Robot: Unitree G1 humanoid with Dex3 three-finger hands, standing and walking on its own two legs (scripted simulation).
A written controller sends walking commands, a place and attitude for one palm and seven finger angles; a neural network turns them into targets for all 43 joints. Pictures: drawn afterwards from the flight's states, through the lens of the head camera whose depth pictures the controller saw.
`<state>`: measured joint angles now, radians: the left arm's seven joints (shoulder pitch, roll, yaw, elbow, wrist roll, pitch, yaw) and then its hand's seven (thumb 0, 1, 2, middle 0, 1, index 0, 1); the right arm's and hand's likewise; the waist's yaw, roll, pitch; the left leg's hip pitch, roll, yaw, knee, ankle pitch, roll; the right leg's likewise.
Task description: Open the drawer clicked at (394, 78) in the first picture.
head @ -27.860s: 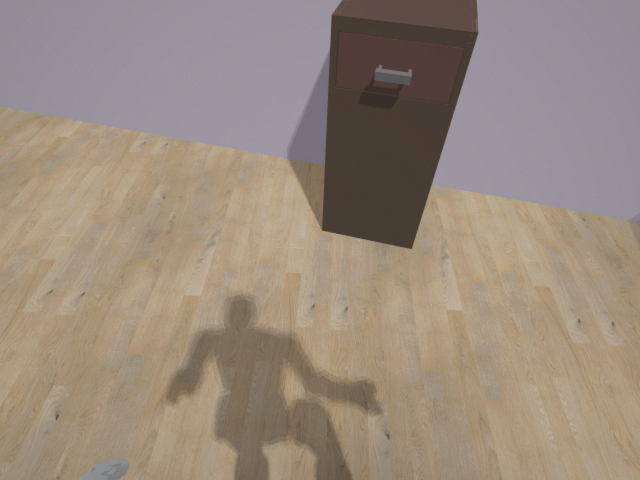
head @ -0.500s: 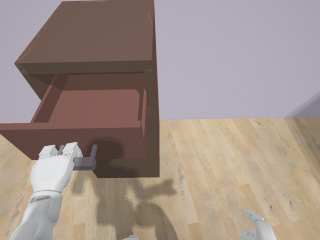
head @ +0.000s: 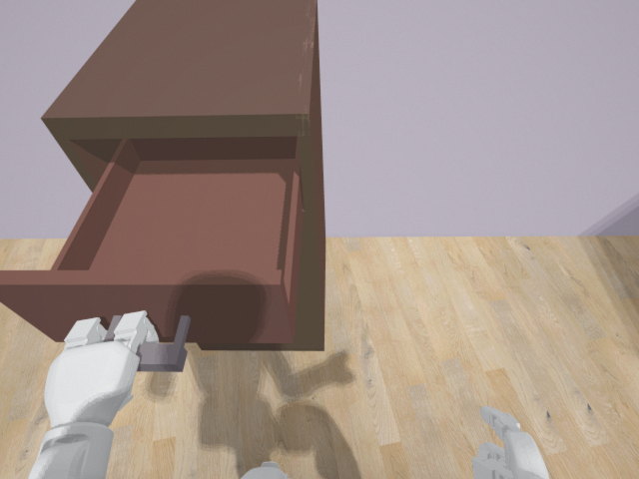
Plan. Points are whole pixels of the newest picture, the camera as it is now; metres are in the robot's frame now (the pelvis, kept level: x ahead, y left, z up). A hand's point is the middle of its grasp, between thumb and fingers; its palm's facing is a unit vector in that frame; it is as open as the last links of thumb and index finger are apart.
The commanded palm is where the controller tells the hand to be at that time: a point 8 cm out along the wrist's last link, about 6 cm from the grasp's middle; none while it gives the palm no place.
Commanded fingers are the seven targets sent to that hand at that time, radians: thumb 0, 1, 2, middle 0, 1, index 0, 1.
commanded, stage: pull the drawer open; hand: left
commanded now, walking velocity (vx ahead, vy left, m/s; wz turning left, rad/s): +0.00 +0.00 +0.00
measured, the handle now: (145, 340) +0.27 +0.25 +0.02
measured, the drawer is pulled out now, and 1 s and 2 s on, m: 0.26 0.30 0.30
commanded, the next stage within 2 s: open the thumb to release the handle in 0.52 s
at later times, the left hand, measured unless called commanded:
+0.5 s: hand (107, 424) +0.18 +0.27 +0.00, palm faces -0.05 -0.08 -1.00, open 5.7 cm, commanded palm +0.14 +0.25 +0.06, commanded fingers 0.00 0.90 0.90 -0.40 -1.35 -0.40 -1.35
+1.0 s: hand (99, 417) +0.18 +0.28 +0.00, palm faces -0.01 -0.06 -1.00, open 9.6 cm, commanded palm +0.16 +0.27 +0.06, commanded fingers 0.00 -0.50 0.30 -0.30 -1.20 -0.30 -1.20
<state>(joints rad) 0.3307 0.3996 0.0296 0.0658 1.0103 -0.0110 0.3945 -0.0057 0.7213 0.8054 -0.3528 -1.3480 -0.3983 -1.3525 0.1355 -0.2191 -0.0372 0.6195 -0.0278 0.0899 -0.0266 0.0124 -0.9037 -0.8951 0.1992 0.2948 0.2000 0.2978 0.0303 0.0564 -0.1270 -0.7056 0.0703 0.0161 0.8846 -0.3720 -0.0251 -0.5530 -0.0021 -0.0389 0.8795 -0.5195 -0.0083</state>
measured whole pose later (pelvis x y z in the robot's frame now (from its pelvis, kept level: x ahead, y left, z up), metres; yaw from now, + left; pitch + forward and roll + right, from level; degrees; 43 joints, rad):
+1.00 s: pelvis +0.00 +0.00 -0.01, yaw +1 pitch +12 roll -1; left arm 0.47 0.42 0.06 -0.06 0.99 -0.03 0.41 0.00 0.12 0.57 -0.36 -1.27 -0.36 -1.27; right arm 0.14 -0.22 -0.03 0.60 -0.04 0.11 -0.03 0.01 -0.90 -0.90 0.20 0.29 0.20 0.30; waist 0.05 0.06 -0.14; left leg -0.76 0.06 0.00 0.94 -0.40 -0.03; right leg -0.60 -0.01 -0.05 0.94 -0.55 -0.01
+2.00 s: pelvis -0.01 +0.00 +0.02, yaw +1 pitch +6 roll +0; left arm 0.40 0.46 0.04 -0.15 0.94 0.01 0.28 0.00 -0.49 0.30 -0.32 -1.20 -0.34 -1.22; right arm 0.13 -0.24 -0.02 0.61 -0.01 0.07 -0.06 0.01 -0.90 -0.90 0.20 0.29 0.20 0.30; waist 0.08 0.08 -0.09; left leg -0.55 0.05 0.00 0.76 -0.31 -0.03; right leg -0.40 -0.01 -0.05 0.77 -0.47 -0.01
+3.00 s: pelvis +0.00 +0.00 +0.04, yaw +2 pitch +0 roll +0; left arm 0.38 0.57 0.10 -0.40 0.77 0.03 -0.07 0.00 -0.49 0.30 -0.32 -1.20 -0.32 -1.20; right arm 0.11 -0.27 0.03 0.58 0.02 0.07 -0.06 0.01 -0.90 -0.90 0.20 0.29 0.20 0.30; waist 0.10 0.10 0.00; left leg -0.31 0.03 0.00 0.52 -0.21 -0.02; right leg -0.14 -0.02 -0.06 0.50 -0.35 0.00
